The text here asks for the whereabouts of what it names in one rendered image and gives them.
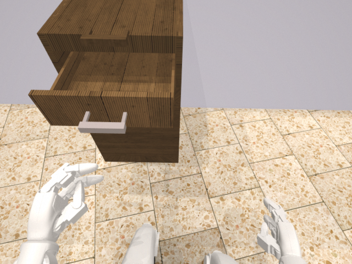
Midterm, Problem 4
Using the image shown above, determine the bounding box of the robot right hand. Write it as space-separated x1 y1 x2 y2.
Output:
257 198 302 260

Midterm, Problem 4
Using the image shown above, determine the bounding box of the robot left thigh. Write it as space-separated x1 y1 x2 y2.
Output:
121 227 160 264

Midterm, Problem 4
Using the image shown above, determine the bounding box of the left robot forearm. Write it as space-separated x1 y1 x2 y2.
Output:
13 240 59 264

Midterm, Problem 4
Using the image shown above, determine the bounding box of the handle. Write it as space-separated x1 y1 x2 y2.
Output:
80 34 128 47
78 111 128 134

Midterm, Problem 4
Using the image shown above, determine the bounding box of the drawer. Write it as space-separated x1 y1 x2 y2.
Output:
28 52 175 128

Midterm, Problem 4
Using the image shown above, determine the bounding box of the robot left hand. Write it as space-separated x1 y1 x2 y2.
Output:
27 163 104 242

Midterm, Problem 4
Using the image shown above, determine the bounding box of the robot right thigh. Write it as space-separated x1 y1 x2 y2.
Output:
203 252 238 264

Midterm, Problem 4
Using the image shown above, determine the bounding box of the cabinet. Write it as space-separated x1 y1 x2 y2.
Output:
37 0 183 163

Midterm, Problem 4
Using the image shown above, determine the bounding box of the robot thigh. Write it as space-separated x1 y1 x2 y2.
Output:
121 227 160 264
203 252 238 264

